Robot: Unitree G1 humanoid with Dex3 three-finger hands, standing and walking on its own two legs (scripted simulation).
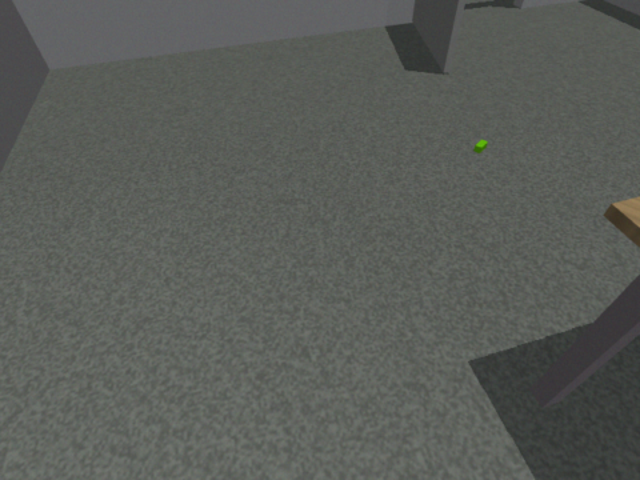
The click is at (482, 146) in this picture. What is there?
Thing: small brick
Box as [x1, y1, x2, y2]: [474, 140, 487, 152]
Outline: 480,140 475,145 474,150 480,152 485,147 487,142
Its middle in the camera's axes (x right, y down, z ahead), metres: +0.86 -0.48 +2.08
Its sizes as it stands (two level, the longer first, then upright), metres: 0.072 0.036 0.036
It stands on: the floor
